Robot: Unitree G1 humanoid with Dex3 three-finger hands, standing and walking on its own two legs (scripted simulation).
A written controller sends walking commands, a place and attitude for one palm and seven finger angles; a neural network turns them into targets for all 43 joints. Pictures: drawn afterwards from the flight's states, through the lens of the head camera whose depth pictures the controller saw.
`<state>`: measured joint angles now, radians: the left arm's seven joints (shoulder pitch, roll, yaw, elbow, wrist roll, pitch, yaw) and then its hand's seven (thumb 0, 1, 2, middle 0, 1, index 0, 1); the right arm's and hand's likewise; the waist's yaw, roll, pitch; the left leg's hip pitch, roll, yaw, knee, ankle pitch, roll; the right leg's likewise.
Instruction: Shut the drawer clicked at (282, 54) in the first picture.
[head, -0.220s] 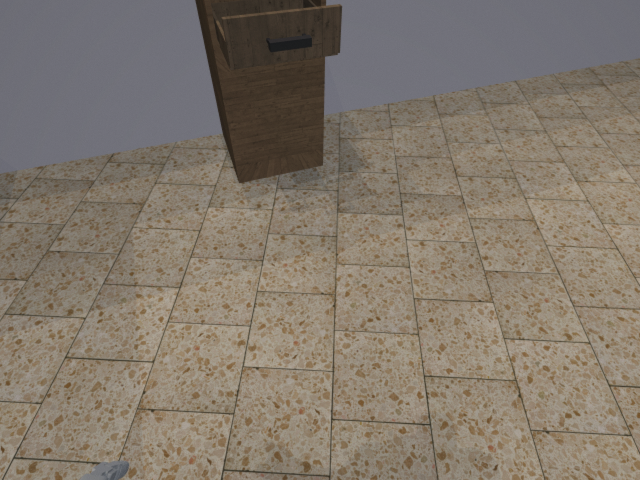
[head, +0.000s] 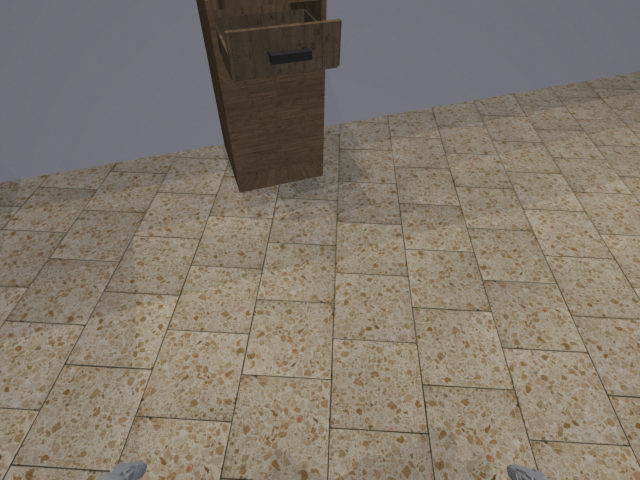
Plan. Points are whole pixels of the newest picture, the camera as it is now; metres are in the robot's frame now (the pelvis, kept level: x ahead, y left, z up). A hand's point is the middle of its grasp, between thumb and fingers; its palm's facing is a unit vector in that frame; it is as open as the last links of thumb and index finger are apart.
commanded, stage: stand and wait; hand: left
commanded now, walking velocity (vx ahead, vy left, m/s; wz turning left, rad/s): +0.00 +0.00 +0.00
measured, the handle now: (289, 53) +1.36 +0.19 -0.04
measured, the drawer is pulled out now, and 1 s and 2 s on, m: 0.22 0.22 0.22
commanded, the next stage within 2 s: look at it before walking up in 0.60 s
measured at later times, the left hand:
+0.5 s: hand out of the picture +0.05 +0.24 -0.15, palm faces -0.03 -0.94 -0.34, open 7.4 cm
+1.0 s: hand out of the picture +0.06 +0.23 -0.15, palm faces -0.04 -0.94 -0.33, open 7.4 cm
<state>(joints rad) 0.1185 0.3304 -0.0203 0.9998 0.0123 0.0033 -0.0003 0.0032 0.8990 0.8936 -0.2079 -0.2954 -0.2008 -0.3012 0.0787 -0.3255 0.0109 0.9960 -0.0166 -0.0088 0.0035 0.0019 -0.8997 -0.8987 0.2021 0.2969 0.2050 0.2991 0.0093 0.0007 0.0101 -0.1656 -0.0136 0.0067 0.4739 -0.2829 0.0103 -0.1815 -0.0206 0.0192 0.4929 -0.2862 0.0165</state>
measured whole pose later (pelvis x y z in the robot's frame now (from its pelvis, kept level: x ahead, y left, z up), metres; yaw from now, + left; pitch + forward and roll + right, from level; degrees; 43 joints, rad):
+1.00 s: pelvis -0.02 -0.01 +0.01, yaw +0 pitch -2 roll +0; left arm 0.13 0.34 -0.01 1.08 0.01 0.00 -0.01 0.00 0.90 0.89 -0.21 -0.30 -0.20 -0.30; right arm 0.12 -0.34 0.01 1.11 -0.01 -0.01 0.01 0.00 -0.90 -0.90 0.20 0.30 0.20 0.30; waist 0.00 0.00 0.03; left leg -0.15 0.01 0.00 0.39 -0.21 -0.01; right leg -0.17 0.01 0.02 0.41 -0.21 0.00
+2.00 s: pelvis +0.16 -0.04 +0.00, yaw -13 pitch +0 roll +0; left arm 0.46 0.11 0.01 1.12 0.03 -0.07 0.01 0.00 0.90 0.89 -0.21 -0.30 -0.20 -0.30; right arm 0.15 -0.17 -0.04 1.02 -0.02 -0.02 0.03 0.00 -0.91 -0.90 0.20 0.30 0.20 0.30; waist 0.03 0.01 0.04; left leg -0.61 0.12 0.10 0.91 -0.20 -0.03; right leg 0.00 0.04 0.02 0.33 -0.34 -0.04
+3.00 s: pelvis +0.56 -0.15 +0.00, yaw -23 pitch -1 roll -2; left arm 0.32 0.18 0.05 1.09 0.03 -0.06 0.00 -0.01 0.92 0.89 -0.20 -0.29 -0.20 -0.30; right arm 0.22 -0.20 -0.07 1.02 -0.03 -0.03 0.03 0.01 -0.94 -0.90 0.20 0.30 0.20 0.30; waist 0.00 0.02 0.02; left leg -0.49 0.16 0.12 0.73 -0.22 -0.03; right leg -0.08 -0.01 -0.14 0.41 -0.32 0.00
